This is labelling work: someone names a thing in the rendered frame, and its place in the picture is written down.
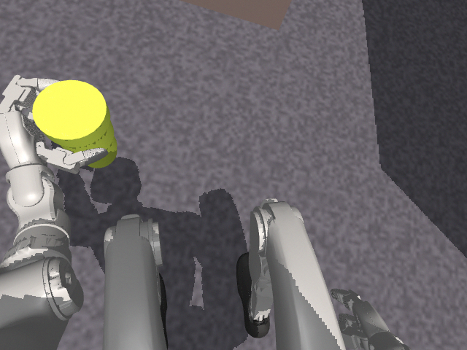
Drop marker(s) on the right robot foot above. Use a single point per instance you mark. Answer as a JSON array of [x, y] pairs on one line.
[[256, 329]]

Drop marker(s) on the cup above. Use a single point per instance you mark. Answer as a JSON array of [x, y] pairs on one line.
[[75, 115]]

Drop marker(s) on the left robot arm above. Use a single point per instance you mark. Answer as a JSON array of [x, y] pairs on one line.
[[39, 291]]

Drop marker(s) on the right robot arm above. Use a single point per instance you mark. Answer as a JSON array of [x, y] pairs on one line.
[[386, 341]]

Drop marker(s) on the left robot hand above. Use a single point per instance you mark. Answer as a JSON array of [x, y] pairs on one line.
[[22, 142]]

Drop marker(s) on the right robot hand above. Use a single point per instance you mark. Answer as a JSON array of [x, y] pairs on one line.
[[356, 330]]

